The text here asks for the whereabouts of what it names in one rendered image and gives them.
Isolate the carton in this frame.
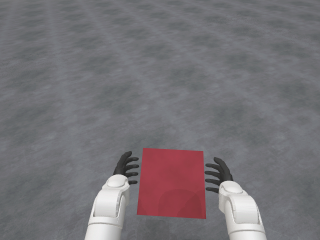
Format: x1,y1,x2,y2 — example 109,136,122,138
137,148,206,219

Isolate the robot right hand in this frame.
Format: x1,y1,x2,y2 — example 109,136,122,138
204,157,234,194

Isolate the robot left forearm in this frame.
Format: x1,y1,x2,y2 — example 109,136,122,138
84,174,130,240

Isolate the robot left hand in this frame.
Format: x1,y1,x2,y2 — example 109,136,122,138
113,151,139,185

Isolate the robot right forearm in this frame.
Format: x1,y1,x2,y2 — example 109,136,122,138
218,180,267,240

